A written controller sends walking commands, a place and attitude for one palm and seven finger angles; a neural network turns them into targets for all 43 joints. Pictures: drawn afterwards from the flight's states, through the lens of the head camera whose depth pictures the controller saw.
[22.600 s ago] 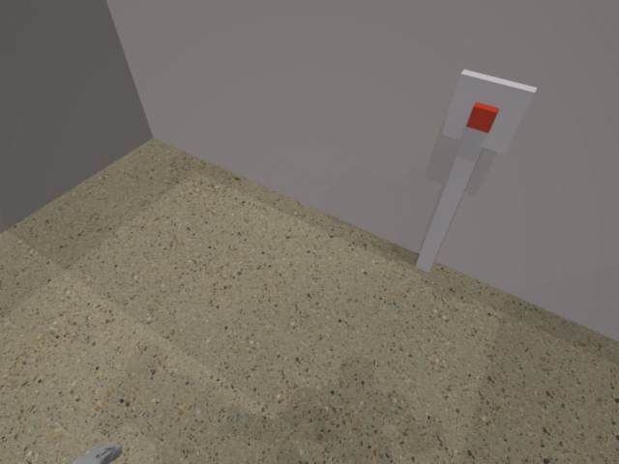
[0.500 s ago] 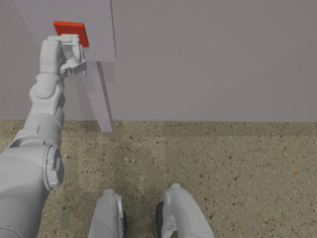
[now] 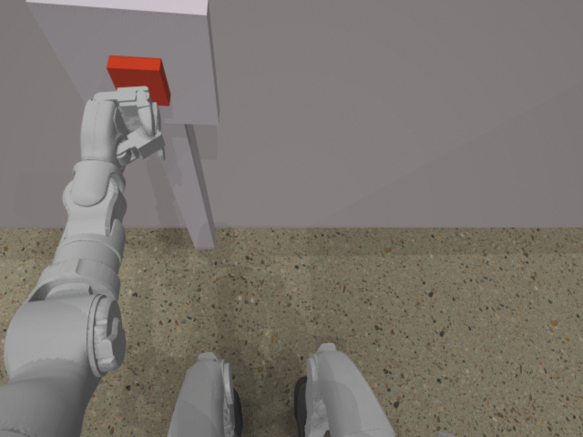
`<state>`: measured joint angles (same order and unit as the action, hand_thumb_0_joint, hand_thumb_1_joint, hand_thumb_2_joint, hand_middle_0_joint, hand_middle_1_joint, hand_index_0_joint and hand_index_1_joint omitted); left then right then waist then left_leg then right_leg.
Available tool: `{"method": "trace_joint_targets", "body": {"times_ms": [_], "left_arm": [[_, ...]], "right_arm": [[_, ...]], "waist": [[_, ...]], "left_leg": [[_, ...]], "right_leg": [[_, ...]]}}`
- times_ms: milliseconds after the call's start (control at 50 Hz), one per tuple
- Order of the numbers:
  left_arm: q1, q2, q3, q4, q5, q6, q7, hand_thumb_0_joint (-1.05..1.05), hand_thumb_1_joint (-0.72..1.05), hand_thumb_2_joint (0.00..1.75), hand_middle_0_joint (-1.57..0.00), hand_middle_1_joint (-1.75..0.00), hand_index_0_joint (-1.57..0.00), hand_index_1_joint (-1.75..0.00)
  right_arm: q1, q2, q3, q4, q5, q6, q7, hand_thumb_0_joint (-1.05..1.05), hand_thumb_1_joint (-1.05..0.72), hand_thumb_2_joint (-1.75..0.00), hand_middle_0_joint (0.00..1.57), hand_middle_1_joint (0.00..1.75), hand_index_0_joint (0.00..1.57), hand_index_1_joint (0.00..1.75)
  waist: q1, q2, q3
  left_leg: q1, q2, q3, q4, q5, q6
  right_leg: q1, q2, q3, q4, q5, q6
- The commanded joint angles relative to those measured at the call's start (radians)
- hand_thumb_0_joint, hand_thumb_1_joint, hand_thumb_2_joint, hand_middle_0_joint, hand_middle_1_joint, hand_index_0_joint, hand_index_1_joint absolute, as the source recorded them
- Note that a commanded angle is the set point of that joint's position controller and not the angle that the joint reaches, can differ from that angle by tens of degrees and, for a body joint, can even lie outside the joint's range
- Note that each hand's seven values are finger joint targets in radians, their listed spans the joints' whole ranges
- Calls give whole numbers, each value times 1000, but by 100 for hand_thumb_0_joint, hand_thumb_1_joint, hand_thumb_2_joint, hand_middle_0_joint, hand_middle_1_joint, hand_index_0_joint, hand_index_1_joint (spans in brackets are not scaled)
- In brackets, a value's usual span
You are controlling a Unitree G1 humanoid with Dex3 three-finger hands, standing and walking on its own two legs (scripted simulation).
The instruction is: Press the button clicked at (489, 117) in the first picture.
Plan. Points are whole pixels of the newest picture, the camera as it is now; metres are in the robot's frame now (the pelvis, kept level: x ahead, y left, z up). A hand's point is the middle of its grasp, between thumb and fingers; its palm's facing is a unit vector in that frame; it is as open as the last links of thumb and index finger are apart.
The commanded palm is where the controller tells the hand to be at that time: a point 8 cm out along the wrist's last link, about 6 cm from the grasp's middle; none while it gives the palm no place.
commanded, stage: pull the fist back off the button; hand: left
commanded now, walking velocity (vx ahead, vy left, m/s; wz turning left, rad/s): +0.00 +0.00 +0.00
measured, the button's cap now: (141, 78) +0.56 +0.16 +0.09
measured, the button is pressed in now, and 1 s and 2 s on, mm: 4 0 0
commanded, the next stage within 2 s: draw the hand back to the body in 0.58 s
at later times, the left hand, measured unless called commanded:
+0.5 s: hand (151, 181) +0.43 +0.15 +0.05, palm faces -0.05 -1.00 -0.01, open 3.1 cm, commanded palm +0.41 +0.20 +0.06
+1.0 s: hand (118, 201) +0.37 +0.16 +0.12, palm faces -0.03 -1.00 -0.05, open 3.1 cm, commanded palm +0.34 +0.21 +0.13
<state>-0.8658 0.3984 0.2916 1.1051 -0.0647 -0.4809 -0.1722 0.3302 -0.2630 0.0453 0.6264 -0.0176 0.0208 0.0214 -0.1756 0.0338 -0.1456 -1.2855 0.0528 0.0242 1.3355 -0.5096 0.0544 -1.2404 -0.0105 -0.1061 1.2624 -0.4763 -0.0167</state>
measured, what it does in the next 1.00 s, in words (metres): rises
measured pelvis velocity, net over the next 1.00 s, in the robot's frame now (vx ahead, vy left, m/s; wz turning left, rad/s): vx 0.05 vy -0.02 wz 0.03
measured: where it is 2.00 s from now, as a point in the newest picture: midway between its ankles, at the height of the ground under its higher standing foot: outside the picture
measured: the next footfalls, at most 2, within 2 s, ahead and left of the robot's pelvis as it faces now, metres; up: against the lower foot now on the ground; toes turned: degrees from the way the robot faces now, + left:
none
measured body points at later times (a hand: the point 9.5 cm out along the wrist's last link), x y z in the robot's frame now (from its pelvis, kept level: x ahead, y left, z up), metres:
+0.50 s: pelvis +0.05 +0.00 +0.03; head +0.17 +0.02 +0.46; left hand +0.43 +0.20 +0.05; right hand +0.16 -0.26 -0.08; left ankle +0.06 +0.09 -0.61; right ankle +0.06 -0.12 -0.61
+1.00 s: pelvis +0.05 -0.02 +0.06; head +0.12 -0.02 +0.51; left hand +0.37 +0.21 +0.12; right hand +0.19 -0.25 -0.04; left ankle +0.06 +0.09 -0.61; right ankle +0.06 -0.12 -0.61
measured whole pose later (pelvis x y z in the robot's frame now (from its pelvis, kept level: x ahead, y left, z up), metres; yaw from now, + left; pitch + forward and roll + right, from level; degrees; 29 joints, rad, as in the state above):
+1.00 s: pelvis +0.05 -0.02 +0.06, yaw +2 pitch +15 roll -2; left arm -0.06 0.25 0.13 0.32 -0.23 -0.35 -0.20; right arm 0.28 -0.24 0.03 0.52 0.04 0.04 -0.01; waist -0.04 0.04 -0.14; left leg -0.82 0.04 0.03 1.04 -0.49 0.02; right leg -0.79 0.00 -0.09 1.00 -0.48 -0.03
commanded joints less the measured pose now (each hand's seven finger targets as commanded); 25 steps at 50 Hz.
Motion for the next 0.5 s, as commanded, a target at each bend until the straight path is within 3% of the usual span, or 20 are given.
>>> {"method": "trace_joint_targets", "body": {"times_ms": [0, 40, 60, 80, 160, 220, 260, 300, 320, 360, 400, 420, 480], "left_arm": [[-344, 169, 32, -261, -46, -57, 18, 0, 90, 90, -130, -150, -130, -150], [-305, 137, 15, -285, -55, -59, 20, 0, 90, 90, -130, -150, -130, -150], [-289, 148, 23, -318, -55, -69, 21, 0, 90, 90, -130, -150, -130, -150], [-256, 129, 15, -340, -56, -78, 21, 0, 90, 90, -130, -150, -130, -150], [-155, 47, -47, -373, -68, -90, 4, 0, 90, 90, -130, -150, -130, -150], [-62, 12, -64, -439, -84, -92, -2, 0, 90, 90, -130, -150, -130, -150], [10, 4, -70, -452, -91, -83, -6, 0, 90, 90, -130, -150, -130, -150], [50, 33, -47, -517, -90, -90, -2, 0, 90, 90, -130, -150, -130, -150], [93, -6, -72, -551, -95, -90, -3, 0, 90, 90, -130, -150, -130, -150], [187, -22, -79, -615, -108, -89, -4, 0, 90, 90, -130, -150, -130, -150], [236, -7, -73, -642, -106, -85, -1, 0, 90, 90, -130, -150, -130, -150], [255, -40, -102, -676, -109, -84, -3, 0, 90, 90, -130, -150, -130, -150], [265, -41, -113, -740, -110, -85, 0, 0, 90, 90, -130, -150, -130, -150]], "right_arm": [[113, -184, -76, -77, 8, -8, -14, 0, -90, -90, 20, 30, 20, 30], [101, -178, -79, -78, 11, -2, -14, 0, -90, -90, 20, 30, 20, 30], [100, -178, -82, -80, 11, 0, -15, 0, -90, -90, 20, 30, 20, 30], [96, -175, -84, -90, 10, -1, -14, 0, -90, -90, 20, 30, 20, 30], [80, -165, -92, -88, 17, 5, -11, 0, -90, -90, 20, 30, 20, 30], [69, -160, -99, -97, 20, 10, -11, 0, -90, -90, 20, 30, 20, 30], [57, -156, -99, -103, 24, 16, -9, 0, -90, -90, 20, 30, 20, 30], [49, -156, -102, -112, 24, 17, -11, 0, -90, -90, 20, 30, 20, 30], [42, -148, -104, -120, 25, 16, -9, 0, -90, -90, 20, 30, 20, 30], [28, -141, -106, -135, 28, 15, -5, 0, -90, -90, 20, 30, 20, 30], [20, -142, -106, -138, 28, 16, -8, 0, -90, -90, 20, 30, 20, 30], [12, -137, -106, -143, 29, 15, -7, 0, -90, -90, 20, 30, 20, 30], [-4, -138, -109, -148, 28, 8, -13, 0, -90, -90, 20, 30, 20, 30]], "waist": [[15, 84, -497], [15, 63, -466], [27, 61, -481], [33, 66, -502], [33, 48, -457], [54, 70, -485], [62, 42, -448], [80, 44, -474], [82, 50, -490], [100, 37, -488], [101, 23, -463], [98, 21, -469], [92, 31, -451]], "left_leg": [[442, -31, -109, -227, 143, -33], [441, -32, -102, -236, 133, -33], [455, -33, -100, -239, 153, -34], [473, -35, -97, -237, 185, -34], [515, -31, -95, -247, 234, -39], [573, -30, -90, -247, 329, -44], [545, -33, -80, -249, 340, -43], [556, -31, -77, -245, 393, -43], [578, -32, -72, -242, 421, -43], [588, -32, -68, -249, 458, -45], [573, -29, -70, -249, 480, -45], [579, -30, -67, -247, 483, -43], [583, -29, -70, -244, 467, -43]], "right_leg": [[242, 42, 68, -189, 89, -11], [254, 41, 67, -203, 88, -9], [274, 41, 69, -202, 104, -11], [283, 42, 69, -198, 124, -12], [286, 42, 62, -212, 166, -12], [304, 41, 58, -206, 237, -14], [335, 40, 61, -212, 264, -12], [358, 37, 64, -198, 311, -12], [371, 38, 65, -199, 337, -10], [410, 38, 64, -204, 373, -10], [414, 36, 63, -197, 393, -9], [422, 36, 65, -199, 401, -6], [405, 33, 65, -197, 384, -7]]}}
